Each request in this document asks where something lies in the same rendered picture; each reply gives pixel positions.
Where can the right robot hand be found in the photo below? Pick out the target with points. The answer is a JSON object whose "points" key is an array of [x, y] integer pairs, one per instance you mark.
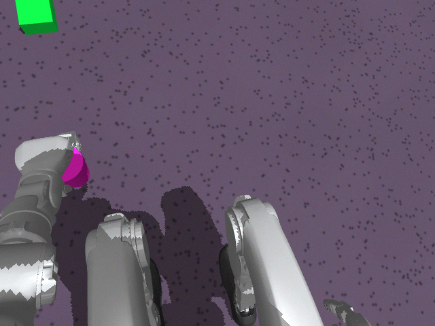
{"points": [[345, 313]]}

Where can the right robot foot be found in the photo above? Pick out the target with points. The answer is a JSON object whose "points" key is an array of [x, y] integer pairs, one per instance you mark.
{"points": [[240, 318]]}

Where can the left robot foot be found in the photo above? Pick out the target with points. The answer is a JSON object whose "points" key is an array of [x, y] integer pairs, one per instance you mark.
{"points": [[157, 292]]}

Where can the left robot arm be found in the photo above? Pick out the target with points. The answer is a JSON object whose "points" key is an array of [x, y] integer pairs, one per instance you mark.
{"points": [[28, 267]]}

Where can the left robot hand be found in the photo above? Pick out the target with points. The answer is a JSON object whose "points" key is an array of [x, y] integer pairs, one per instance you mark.
{"points": [[49, 153]]}

